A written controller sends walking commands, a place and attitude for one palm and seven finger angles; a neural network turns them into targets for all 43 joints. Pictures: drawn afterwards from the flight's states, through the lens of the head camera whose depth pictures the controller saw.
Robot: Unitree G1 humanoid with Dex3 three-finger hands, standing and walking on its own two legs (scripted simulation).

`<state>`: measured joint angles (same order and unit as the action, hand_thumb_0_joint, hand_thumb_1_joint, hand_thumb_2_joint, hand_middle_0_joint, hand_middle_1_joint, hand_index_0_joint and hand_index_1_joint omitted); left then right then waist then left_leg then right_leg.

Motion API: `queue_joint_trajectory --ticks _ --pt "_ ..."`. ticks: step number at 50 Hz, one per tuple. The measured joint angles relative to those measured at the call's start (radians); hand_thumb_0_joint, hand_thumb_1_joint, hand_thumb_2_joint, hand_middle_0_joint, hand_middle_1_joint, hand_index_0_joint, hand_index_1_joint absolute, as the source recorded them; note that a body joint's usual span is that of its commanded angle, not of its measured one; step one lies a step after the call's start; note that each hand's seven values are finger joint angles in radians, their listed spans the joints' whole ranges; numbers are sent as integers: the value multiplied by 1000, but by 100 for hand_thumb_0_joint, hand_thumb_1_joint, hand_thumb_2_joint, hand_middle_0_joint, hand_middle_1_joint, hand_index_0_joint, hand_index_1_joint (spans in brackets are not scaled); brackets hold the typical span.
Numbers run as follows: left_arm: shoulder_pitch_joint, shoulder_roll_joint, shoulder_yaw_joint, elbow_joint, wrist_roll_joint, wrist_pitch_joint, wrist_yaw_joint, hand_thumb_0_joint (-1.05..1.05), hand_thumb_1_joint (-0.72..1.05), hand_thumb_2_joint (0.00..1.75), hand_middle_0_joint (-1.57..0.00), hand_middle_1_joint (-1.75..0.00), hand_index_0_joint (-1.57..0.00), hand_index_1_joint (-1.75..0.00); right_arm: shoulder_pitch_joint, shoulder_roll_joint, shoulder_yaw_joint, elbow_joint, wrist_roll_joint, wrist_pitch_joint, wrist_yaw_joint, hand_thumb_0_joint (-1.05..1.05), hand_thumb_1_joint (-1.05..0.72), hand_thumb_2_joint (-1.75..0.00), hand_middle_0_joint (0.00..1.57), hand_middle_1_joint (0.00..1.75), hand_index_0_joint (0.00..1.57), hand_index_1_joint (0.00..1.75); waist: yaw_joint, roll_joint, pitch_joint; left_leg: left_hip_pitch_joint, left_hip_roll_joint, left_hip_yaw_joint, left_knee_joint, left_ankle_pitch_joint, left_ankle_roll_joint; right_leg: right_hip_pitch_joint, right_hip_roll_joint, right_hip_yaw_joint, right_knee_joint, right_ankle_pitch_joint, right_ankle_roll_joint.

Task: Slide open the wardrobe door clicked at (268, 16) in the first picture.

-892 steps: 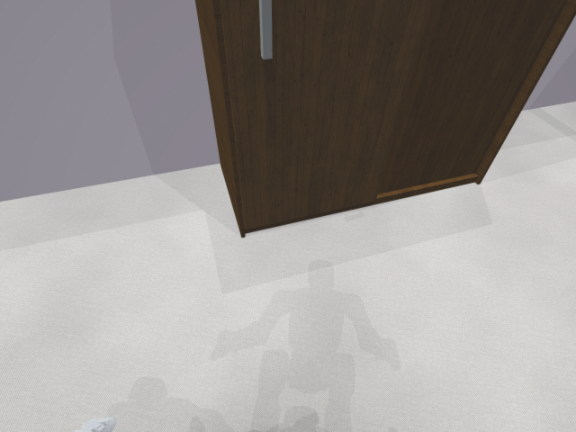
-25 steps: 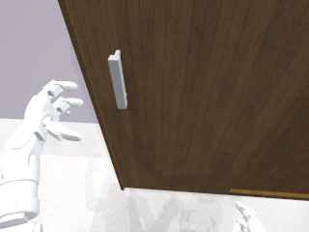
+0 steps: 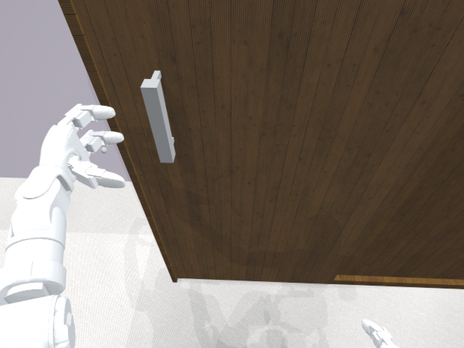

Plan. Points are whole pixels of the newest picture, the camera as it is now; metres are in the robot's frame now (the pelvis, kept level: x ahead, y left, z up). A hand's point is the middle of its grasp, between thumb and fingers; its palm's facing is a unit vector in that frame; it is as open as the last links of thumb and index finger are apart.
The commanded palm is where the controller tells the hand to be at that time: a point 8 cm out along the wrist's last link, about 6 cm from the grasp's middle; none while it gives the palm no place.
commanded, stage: move the hooked fingers beside the handle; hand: left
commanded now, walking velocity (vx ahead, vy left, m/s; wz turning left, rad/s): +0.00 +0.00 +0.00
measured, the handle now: (162, 118) +0.49 +0.15 +0.15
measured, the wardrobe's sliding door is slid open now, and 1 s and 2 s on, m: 0.00 0.00 0.00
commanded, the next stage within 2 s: feel for the door with the fingertips in 1.12 s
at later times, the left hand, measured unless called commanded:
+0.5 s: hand (123, 135) +0.43 +0.21 +0.15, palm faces +0.00 -1.00 +0.00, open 14.0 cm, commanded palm +0.40 +0.27 +0.15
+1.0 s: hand (117, 143) +0.42 +0.22 +0.14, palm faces +0.01 -1.00 +0.02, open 14.0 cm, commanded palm +0.40 +0.27 +0.15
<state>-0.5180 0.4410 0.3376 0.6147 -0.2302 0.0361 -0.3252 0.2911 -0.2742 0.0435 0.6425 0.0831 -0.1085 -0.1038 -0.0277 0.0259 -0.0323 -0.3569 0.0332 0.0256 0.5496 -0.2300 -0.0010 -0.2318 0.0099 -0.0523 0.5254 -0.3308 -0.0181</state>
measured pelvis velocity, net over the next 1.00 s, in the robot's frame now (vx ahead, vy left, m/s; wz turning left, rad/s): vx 0.00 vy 0.01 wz -0.01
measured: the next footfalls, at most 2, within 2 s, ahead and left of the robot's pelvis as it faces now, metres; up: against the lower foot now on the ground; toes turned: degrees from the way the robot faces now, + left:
none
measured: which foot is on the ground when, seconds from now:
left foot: down 0.00-1.00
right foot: down 0.00-1.00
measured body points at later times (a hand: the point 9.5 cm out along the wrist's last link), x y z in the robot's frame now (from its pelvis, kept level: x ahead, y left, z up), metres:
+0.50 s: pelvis +0.01 +0.00 +0.00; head +0.03 -0.01 +0.45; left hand +0.43 +0.26 +0.15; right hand +0.08 -0.27 -0.11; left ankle +0.03 +0.12 -0.73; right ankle -0.04 -0.11 -0.73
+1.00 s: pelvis +0.00 +0.01 +0.00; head +0.02 +0.01 +0.44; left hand +0.41 +0.27 +0.15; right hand +0.11 -0.25 -0.10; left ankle +0.03 +0.12 -0.73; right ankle -0.04 -0.11 -0.73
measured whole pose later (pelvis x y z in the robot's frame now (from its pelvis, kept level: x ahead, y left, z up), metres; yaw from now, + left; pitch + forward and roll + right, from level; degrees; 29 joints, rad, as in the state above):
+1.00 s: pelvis +0.00 +0.01 +0.00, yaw +0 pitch +4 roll -1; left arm -0.65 0.43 0.31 0.80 -0.20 -0.04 -0.28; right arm 0.30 -0.27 0.04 0.63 0.08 -0.05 -0.09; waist -0.05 0.02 -0.05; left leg -0.43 0.03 0.03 0.61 -0.25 0.01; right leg -0.31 0.01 -0.05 0.57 -0.34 -0.01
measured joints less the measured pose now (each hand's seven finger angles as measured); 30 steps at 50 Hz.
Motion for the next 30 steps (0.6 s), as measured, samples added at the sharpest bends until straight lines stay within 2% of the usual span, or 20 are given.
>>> queue_joint_trajectory --ticks 8,12,16,21,30 --pt "-64 -20 -24 69 1 -22 7 -1 -50 30 -29 -120 -30 -120 15 -4 -7 14 0 19 7 1 -91 -90 20 30 20 30 -11 3 -12 -19 0 3 11 -8 -1 -23 -1 3 17 -10 -1" --pt "-95 -16 -8 120 20 -29 29 -1 -50 30 -30 -120 -30 -120 17 0 -7 9 -6 32 13 1 -91 -90 20 30 20 30 -24 0 -13 -30 3 9 15 -11 -2 -40 2 10 27 -13 -2" --pt "-108 -3 16 153 32 -61 40 -1 -50 30 -30 -120 -30 -120 27 2 -8 5 -10 41 17 1 -91 -90 20 30 20 30 -32 -2 -14 -39 8 14 21 -15 -3 -51 5 16 33 -15 -3" --pt "-129 11 13 180 31 -91 27 -1 -50 30 -29 -120 -30 -120 47 -1 -13 12 -7 53 18 1 -91 -90 20 30 20 30 -31 -3 -18 -50 10 14 31 -21 -3 -59 8 16 37 -19 -3" --pt "-105 5 17 184 21 -82 11 -1 -50 30 -29 -120 -30 -120 55 -8 -21 3 -5 72 22 1 -91 -90 20 30 20 30 -31 1 -28 -58 9 21 37 -26 2 -69 5 23 41 -20 1"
